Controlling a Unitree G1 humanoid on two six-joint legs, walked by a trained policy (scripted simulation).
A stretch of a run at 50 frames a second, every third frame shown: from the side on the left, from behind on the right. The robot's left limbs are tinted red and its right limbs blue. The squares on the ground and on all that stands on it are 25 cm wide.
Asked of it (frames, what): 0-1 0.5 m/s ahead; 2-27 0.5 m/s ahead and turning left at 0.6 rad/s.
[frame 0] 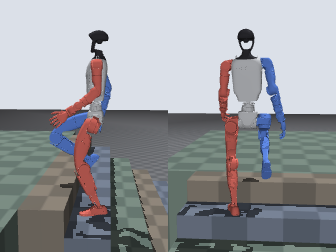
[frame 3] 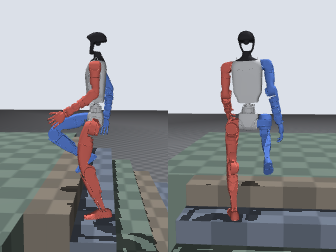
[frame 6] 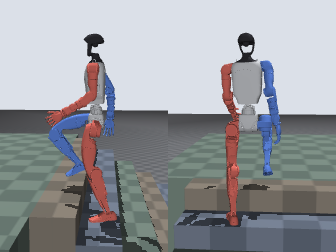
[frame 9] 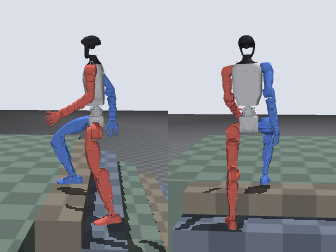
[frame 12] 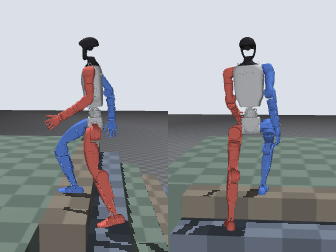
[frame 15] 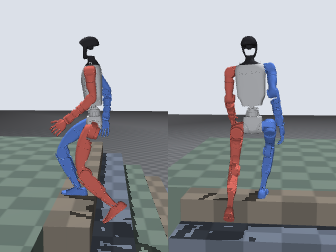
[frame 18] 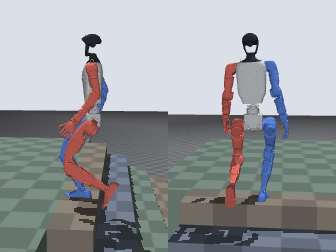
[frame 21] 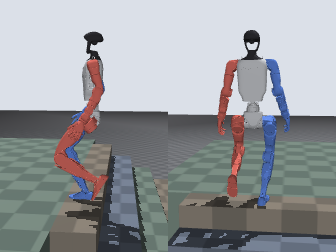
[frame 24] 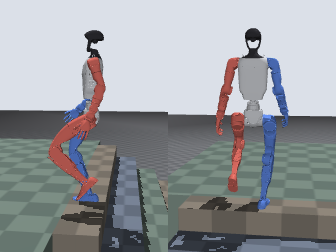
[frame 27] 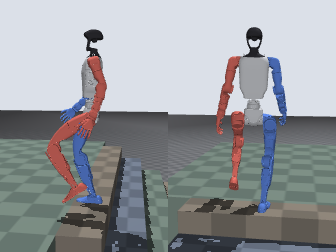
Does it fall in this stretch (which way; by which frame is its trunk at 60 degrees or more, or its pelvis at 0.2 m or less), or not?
no
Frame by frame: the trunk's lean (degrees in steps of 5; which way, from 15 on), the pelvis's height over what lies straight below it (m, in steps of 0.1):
0: 5, 0.8
3: 5, 0.8
6: 5, 0.8
9: 5, 0.8
12: 5, 0.8
15: 5, 0.6
18: 5, 0.7
21: 0, 0.7
24: 5, 0.7
27: 5, 0.8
